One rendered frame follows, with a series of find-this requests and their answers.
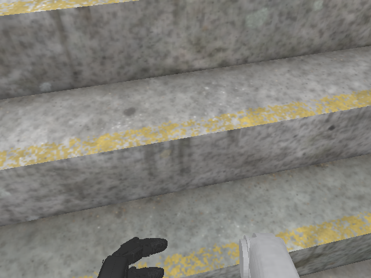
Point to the robot left hand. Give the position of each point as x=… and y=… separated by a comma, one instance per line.
x=117, y=264

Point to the robot right thigh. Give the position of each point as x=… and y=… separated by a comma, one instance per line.
x=265, y=256

